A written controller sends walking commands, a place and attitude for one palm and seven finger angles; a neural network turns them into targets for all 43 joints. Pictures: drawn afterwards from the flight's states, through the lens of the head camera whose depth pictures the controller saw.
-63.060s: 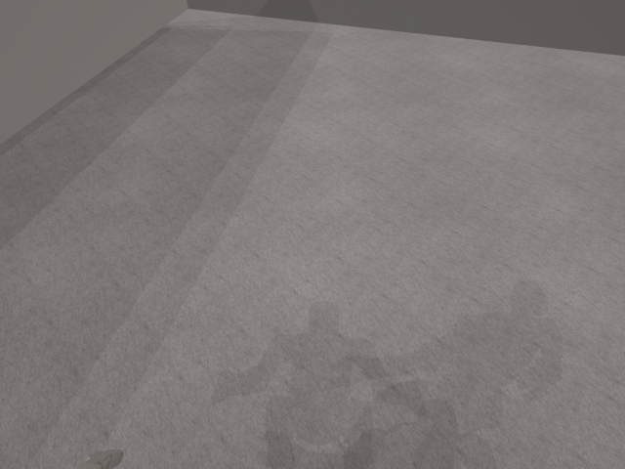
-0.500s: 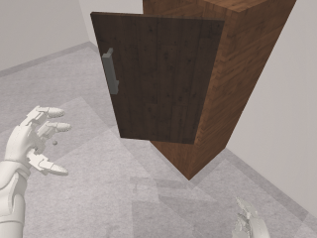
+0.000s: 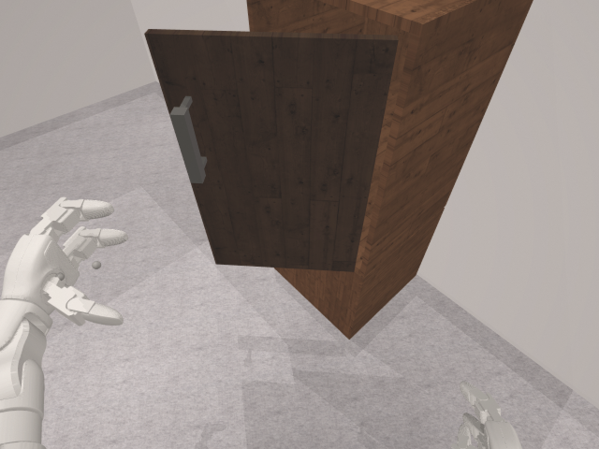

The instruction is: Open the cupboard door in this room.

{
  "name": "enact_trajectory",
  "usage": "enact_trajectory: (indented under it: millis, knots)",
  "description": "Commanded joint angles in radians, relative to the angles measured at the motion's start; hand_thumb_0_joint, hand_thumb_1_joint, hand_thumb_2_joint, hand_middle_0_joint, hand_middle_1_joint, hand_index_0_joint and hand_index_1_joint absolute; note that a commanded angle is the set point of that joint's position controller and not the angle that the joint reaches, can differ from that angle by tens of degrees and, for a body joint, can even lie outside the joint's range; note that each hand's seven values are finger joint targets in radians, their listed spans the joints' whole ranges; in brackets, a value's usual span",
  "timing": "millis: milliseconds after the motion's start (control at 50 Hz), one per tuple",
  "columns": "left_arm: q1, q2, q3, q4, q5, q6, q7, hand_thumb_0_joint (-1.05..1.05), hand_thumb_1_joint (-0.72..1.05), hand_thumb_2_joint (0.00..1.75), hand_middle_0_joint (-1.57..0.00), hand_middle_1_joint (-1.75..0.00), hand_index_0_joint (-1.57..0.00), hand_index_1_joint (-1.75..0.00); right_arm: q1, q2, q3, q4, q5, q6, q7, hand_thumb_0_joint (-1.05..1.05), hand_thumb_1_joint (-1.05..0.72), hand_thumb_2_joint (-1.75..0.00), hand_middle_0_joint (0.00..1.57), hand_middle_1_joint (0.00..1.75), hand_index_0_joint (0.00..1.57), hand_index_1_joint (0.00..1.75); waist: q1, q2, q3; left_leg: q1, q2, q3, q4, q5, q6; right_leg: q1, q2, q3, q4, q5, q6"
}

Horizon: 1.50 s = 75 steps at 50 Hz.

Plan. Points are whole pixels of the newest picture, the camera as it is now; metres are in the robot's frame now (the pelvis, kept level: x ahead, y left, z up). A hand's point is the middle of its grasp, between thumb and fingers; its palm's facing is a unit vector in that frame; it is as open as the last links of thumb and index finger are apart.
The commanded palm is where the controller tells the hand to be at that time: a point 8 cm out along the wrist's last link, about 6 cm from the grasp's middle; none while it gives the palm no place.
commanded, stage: raise the hand with hooked fingers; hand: left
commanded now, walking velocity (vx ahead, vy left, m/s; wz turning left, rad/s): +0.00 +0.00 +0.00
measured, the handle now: (192, 140) +0.58 +0.24 +0.09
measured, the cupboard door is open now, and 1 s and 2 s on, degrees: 43 43 43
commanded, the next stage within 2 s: move the hooked fingers beside the handle in 0.08 s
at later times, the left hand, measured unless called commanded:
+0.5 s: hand (113, 234) +0.34 +0.27 +0.12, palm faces +0.04 -1.00 -0.03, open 14.0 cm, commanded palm +0.31 +0.32 +0.11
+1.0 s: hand (128, 198) +0.41 +0.28 +0.11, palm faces +0.02 -1.00 -0.01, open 14.0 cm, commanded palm +0.39 +0.33 +0.11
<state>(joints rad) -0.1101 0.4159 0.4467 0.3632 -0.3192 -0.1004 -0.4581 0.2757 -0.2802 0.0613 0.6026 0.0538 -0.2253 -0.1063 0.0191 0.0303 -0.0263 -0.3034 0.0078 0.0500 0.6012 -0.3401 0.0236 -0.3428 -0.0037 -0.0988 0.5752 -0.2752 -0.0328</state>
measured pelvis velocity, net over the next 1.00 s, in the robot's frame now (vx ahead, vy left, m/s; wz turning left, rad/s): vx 0.00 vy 0.01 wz -0.01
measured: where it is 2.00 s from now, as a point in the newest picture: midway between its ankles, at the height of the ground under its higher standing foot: outside the picture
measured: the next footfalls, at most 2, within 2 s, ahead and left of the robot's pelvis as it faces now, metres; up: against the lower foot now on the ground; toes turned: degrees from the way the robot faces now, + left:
none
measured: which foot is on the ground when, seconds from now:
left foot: down 0.00-1.00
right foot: down 0.00-1.00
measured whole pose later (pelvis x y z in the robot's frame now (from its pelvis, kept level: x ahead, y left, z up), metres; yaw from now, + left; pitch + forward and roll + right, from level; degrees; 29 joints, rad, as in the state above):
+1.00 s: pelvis +0.00 +0.01 -0.01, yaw -1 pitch +10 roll -1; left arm -0.62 0.58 0.48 0.96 -0.23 -0.23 -0.51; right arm 0.37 -0.30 0.05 0.63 0.05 -0.11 -0.09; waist -0.06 0.01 -0.06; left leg -0.49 0.01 0.06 0.69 -0.37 0.03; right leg -0.53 0.00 -0.09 0.65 -0.29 -0.03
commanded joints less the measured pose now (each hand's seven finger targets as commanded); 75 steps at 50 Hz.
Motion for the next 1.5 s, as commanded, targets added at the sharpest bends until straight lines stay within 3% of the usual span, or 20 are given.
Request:
enact_trajectory:
  millis: [0, 40, 80, 120, 160, 220, 360, 440, 520, 680, 760, 1000, 1060, 1100, 1140, 1200, 1260, 1360, 1400, 1480]
  knots:
    - [-0.268, 0.283, 0.085, -0.208, -0.025, -0.067, -0.010, 0.00, -0.50, 0.30, -0.30, -1.20, -0.30, -1.20, -0.078, -0.128, -0.053, -0.138, 0.001, -0.064, -0.013, 0.00, -0.90, -0.90, 0.20, 0.30, 0.20, 0.30, 0.003, 0.066, -0.202, 0.044, -0.007, -0.065, -0.084, 0.251, 0.002, 0.115, 0.006, 0.064, -0.062, 0.220, 0.004]
    - [-0.261, 0.290, 0.093, -0.180, -0.031, -0.055, -0.014, 0.00, -0.50, 0.30, -0.30, -1.20, -0.30, -1.20, -0.081, -0.129, -0.051, -0.140, 0.001, -0.061, -0.013, 0.00, -0.90, -0.90, 0.20, 0.30, 0.20, 0.30, 0.005, 0.014, -0.193, 0.024, -0.009, -0.063, -0.079, 0.240, 0.006, 0.123, 0.005, 0.071, -0.062, 0.222, 0.007]
    - [-0.265, 0.278, 0.081, -0.175, -0.030, -0.052, -0.018, 0.00, -0.50, 0.30, -0.30, -1.20, -0.30, -1.20, -0.082, -0.129, -0.051, -0.140, 0.003, -0.060, -0.014, 0.00, -0.90, -0.90, 0.20, 0.30, 0.20, 0.30, 0.005, 0.038, -0.189, 0.018, -0.011, -0.059, -0.077, 0.228, 0.005, 0.116, 0.002, 0.074, -0.064, 0.211, 0.008]
    - [-0.262, 0.284, 0.082, -0.180, -0.033, -0.055, -0.019, 0.00, -0.50, 0.30, -0.30, -1.20, -0.30, -1.20, -0.082, -0.130, -0.051, -0.143, 0.001, -0.060, -0.012, 0.00, -0.90, -0.90, 0.20, 0.30, 0.20, 0.30, 0.007, 0.002, -0.196, 0.019, -0.009, -0.061, -0.073, 0.243, 0.006, 0.129, 0.004, 0.073, -0.058, 0.226, 0.008]
    - [-0.278, 0.286, 0.082, -0.204, -0.029, -0.061, -0.018, 0.00, -0.50, 0.30, -0.30, -1.20, -0.30, -1.20, -0.083, -0.125, -0.051, -0.145, 0.003, -0.060, -0.013, 0.00, -0.90, -0.90, 0.20, 0.30, 0.20, 0.30, 0.007, 0.047, -0.222, 0.030, -0.012, -0.058, -0.071, 0.253, 0.005, 0.134, 0.002, 0.076, -0.055, 0.240, 0.008]
    - [-0.393, 0.305, 0.071, -0.130, -0.022, -0.064, -0.012, 0.00, -0.50, 0.30, -0.30, -1.20, -0.30, -1.20, -0.071, -0.132, -0.047, -0.124, 0.004, -0.052, -0.021, 0.00, -0.90, -0.90, 0.20, 0.30, 0.20, 0.30, -0.024, -0.007, -0.157, -0.002, -0.010, -0.058, -0.065, 0.194, 0.007, 0.088, 0.004, 0.084, -0.068, 0.176, 0.014]
    - [-0.542, 0.363, 0.073, 0.008, 0.002, -0.092, -0.040, 0.00, -0.50, 0.30, -0.30, -1.20, -0.30, -1.20, -0.042, -0.139, -0.051, -0.105, 0.006, -0.037, -0.025, 0.00, -0.90, -0.90, 0.20, 0.30, 0.20, 0.30, -0.036, 0.050, -0.245, -0.019, -0.014, -0.050, -0.034, 0.216, 0.008, 0.111, -0.009, 0.108, -0.044, 0.218, 0.013]
    - [-0.596, 0.360, 0.055, 0.095, 0.003, -0.101, -0.052, 0.00, -0.50, 0.30, -0.30, -1.20, -0.30, -1.20, -0.020, -0.148, -0.051, -0.105, 0.005, -0.026, -0.016, 0.00, -0.90, -0.90, 0.20, 0.30, 0.20, 0.30, -0.037, 0.027, -0.242, -0.040, -0.013, -0.057, -0.029, 0.223, 0.007, 0.087, -0.004, 0.098, -0.027, 0.231, 0.009]
    - [-0.597, 0.431, 0.112, 0.186, 0.012, -0.104, -0.047, 0.00, -0.50, 0.30, -0.30, -1.20, -0.30, -1.20, 0.012, -0.163, -0.057, -0.109, 0.001, -0.006, -0.005, 0.00, -0.90, -0.90, 0.20, 0.30, 0.20, 0.30, -0.028, -0.015, -0.262, -0.085, -0.012, -0.054, -0.016, 0.236, 0.009, 0.107, -0.005, 0.103, -0.011, 0.257, 0.010]
    - [-0.700, 0.451, 0.105, 0.225, 0.034, -0.161, -0.056, 0.00, -0.50, 0.30, -0.30, -1.20, -0.30, -1.20, 0.062, -0.170, -0.070, -0.107, -0.001, 0.026, 0.006, 0.00, -0.90, -0.90, 0.20, 0.30, 0.20, 0.30, -0.046, 0.064, -0.318, -0.071, -0.010, -0.048, -0.008, 0.252, 0.011, 0.073, 0.004, 0.101, 0.008, 0.269, 0.008]
    - [-0.767, 0.493, 0.119, 0.294, 0.044, -0.167, -0.062, 0.00, -0.50, 0.30, -0.30, -1.20, -0.30, -1.20, 0.091, -0.181, -0.072, -0.093, -0.003, 0.044, 0.004, 0.00, -0.90, -0.90, 0.20, 0.30, 0.20, 0.30, -0.057, 0.050, -0.321, -0.088, -0.007, -0.057, -0.006, 0.237, 0.011, 0.052, 0.009, 0.096, 0.012, 0.244, 0.007]
    - [-0.961, 0.475, 0.053, 0.438, 0.091, -0.210, -0.042, 0.00, -0.50, 0.30, -0.30, -1.20, -0.30, -1.20, 0.154, -0.188, -0.075, -0.062, -0.012, 0.091, 0.013, 0.00, -0.90, -0.90, 0.20, 0.30, 0.20, 0.30, -0.096, 0.066, -0.345, -0.058, 0.006, -0.080, 0.011, 0.284, 0.002, -0.053, 0.018, 0.071, 0.032, 0.228, 0.003]
    - [-0.950, 0.529, 0.100, 0.468, 0.096, -0.219, -0.038, 0.00, -0.50, 0.30, -0.30, -1.20, -0.30, -1.20, 0.171, -0.192, -0.076, -0.066, -0.016, 0.110, 0.017, 0.00, -0.90, -0.90, 0.20, 0.30, 0.20, 0.30, -0.081, 0.070, -0.394, -0.051, 0.008, -0.081, 0.024, 0.354, -0.004, -0.028, 0.021, 0.073, 0.049, 0.276, 0.002]
    - [-0.995, 0.503, 0.070, 0.512, 0.106, -0.219, -0.034, 0.00, -0.50, 0.30, -0.30, -1.20, -0.30, -1.20, 0.174, -0.190, -0.072, -0.060, -0.018, 0.121, 0.020, 0.00, -0.90, -0.90, 0.20, 0.30, 0.20, 0.30, -0.101, 0.047, -0.356, -0.078, 0.009, -0.082, 0.024, 0.317, -0.001, -0.058, 0.022, 0.071, 0.044, 0.251, 0.006]
    - [-1.044, 0.548, 0.083, 0.554, 0.121, -0.220, -0.029, 0.00, -0.50, 0.30, -0.30, -1.20, -0.30, -1.20, 0.185, -0.198, -0.069, -0.058, -0.018, 0.135, 0.018, 0.00, -0.90, -0.90, 0.20, 0.30, 0.20, 0.30, -0.111, 0.035, -0.337, -0.111, 0.010, -0.083, 0.028, 0.298, 0.004, -0.067, 0.022, 0.073, 0.050, 0.244, 0.007]
    - [-1.098, 0.531, 0.052, 0.541, 0.142, -0.240, -0.025, 0.00, -0.50, 0.30, -0.30, -1.20, -0.30, -1.20, 0.201, -0.196, -0.073, -0.052, -0.023, 0.145, 0.022, 0.00, -0.90, -0.90, 0.20, 0.30, 0.20, 0.30, -0.124, 0.121, -0.383, -0.045, 0.015, -0.095, 0.042, 0.340, -0.009, -0.121, 0.023, 0.068, 0.055, 0.227, 0.004]
    - [-1.132, 0.561, 0.081, 0.563, 0.134, -0.252, -0.027, 0.00, -0.50, 0.30, -0.30, -1.20, -0.30, -1.20, 0.224, -0.202, -0.077, -0.038, -0.028, 0.162, 0.022, 0.00, -0.90, -0.90, 0.20, 0.30, 0.20, 0.30, -0.126, 0.107, -0.441, -0.018, 0.021, -0.103, 0.061, 0.404, -0.015, -0.119, 0.029, 0.067, 0.065, 0.254, 0.006]
    - [-1.171, 0.630, 0.102, 0.643, 0.159, -0.232, -0.031, 0.00, -0.50, 0.30, -0.30, -1.20, -0.30, -1.20, 0.252, -0.212, -0.073, -0.030, -0.031, 0.194, 0.023, 0.00, -0.90, -0.90, 0.20, 0.30, 0.20, 0.30, -0.140, 0.080, -0.415, -0.094, 0.019, -0.097, 0.069, 0.382, -0.005, -0.111, 0.029, 0.071, 0.070, 0.271, 0.010]
    - [-1.184, 0.618, 0.076, 0.659, 0.174, -0.228, -0.031, 0.00, -0.50, 0.30, -0.30, -1.20, -0.30, -1.20, 0.260, -0.210, -0.071, -0.034, -0.031, 0.205, 0.024, 0.00, -0.90, -0.90, 0.20, 0.30, 0.20, 0.30, -0.154, 0.081, -0.403, -0.108, 0.018, -0.096, 0.072, 0.360, 0.000, -0.129, 0.029, 0.070, 0.069, 0.260, 0.011]
    - [-1.212, 0.682, 0.125, 0.658, 0.170, -0.245, -0.036, 0.00, -0.50, 0.30, -0.30, -1.20, -0.30, -1.20, 0.288, -0.217, -0.075, -0.029, -0.038, 0.228, 0.026, 0.00, -0.90, -0.90, 0.20, 0.30, 0.20, 0.30, -0.149, 0.120, -0.479, -0.066, 0.024, -0.100, 0.095, 0.447, -0.009, -0.125, 0.035, 0.072, 0.082, 0.301, 0.010]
